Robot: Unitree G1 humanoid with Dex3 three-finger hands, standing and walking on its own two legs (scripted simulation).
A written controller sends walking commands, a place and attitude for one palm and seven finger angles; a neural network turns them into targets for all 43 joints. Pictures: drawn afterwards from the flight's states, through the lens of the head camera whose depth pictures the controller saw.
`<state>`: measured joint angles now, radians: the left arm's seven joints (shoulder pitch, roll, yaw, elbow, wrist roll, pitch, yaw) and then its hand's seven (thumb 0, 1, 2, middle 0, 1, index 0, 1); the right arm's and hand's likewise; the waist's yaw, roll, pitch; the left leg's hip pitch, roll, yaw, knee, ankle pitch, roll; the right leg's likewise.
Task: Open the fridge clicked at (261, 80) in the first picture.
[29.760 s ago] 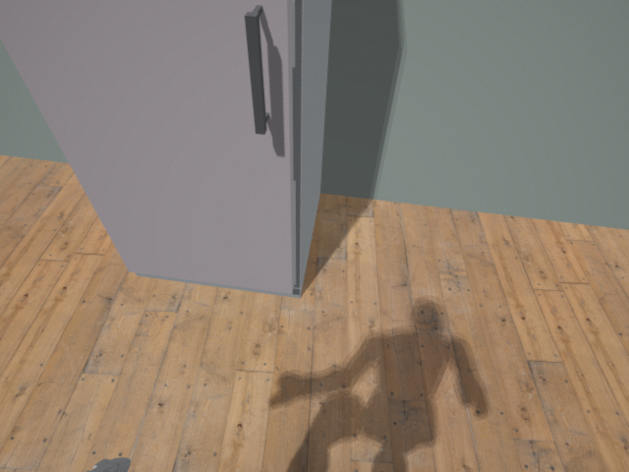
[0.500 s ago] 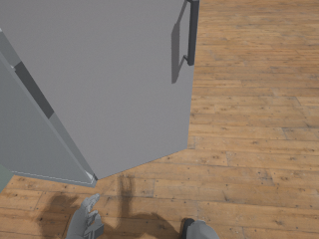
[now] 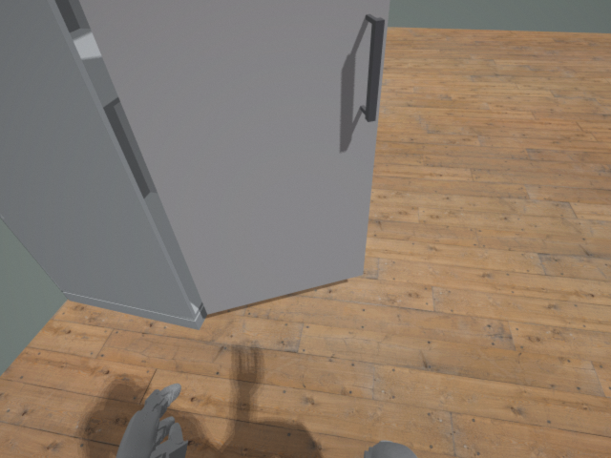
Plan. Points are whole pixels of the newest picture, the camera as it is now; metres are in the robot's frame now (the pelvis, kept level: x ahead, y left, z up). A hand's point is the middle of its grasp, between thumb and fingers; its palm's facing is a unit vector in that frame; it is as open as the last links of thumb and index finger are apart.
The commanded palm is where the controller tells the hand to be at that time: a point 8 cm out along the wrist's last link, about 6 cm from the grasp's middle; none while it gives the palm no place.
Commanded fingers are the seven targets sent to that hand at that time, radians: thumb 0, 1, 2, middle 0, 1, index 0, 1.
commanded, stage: stop stepping back and stand still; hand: right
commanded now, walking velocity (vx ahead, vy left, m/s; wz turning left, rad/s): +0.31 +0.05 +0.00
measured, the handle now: (370, 70) +0.90 -0.12 +0.15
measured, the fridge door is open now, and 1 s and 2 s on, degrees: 59 59 59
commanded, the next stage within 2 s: let the arm hang, fingers relaxed in 0.68 s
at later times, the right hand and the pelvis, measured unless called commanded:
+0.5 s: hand out of the picture +0.11 -0.28 +0.20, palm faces +0.51 +0.76 -0.40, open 7.4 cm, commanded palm +0.06 -0.30 +0.19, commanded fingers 0.00 -0.90 -0.90 0.20 0.30 0.20 0.30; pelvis -0.08 +0.00 +0.00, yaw +1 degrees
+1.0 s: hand out of the picture +0.08 -0.25 -0.11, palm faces +0.07 +0.94 -0.34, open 7.4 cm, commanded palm none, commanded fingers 0.00 -0.90 -0.90 0.20 0.30 0.20 0.30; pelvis -0.08 -0.03 -0.01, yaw -4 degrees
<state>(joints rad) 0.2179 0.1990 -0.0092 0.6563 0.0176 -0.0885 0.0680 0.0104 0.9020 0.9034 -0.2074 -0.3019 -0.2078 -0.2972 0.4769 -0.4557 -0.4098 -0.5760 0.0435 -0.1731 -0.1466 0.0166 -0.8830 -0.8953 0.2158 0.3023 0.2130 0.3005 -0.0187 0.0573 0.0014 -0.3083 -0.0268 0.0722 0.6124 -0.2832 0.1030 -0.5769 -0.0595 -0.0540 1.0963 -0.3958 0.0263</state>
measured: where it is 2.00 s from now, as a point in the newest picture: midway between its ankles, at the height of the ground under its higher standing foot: outside the picture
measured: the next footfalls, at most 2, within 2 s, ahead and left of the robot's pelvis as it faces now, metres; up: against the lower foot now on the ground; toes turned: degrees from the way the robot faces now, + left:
right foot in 0.12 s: +0.09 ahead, -0.16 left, +0.00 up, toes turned -3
left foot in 0.32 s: -0.01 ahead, +0.08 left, +0.00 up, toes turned +3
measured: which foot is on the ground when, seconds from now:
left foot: down 0.00-0.10, up 0.12-0.30, down 0.32-1.00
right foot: up 0.00-0.10, down 0.12-0.32, up 0.34-0.54, down 0.56-1.00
